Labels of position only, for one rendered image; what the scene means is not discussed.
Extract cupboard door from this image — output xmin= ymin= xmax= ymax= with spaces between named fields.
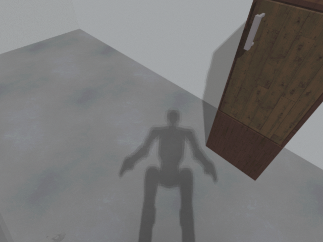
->
xmin=220 ymin=0 xmax=323 ymax=145

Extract left robot hand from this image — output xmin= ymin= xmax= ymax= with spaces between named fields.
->
xmin=40 ymin=232 xmax=66 ymax=242

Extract handle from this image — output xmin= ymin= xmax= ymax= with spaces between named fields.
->
xmin=244 ymin=13 xmax=265 ymax=50

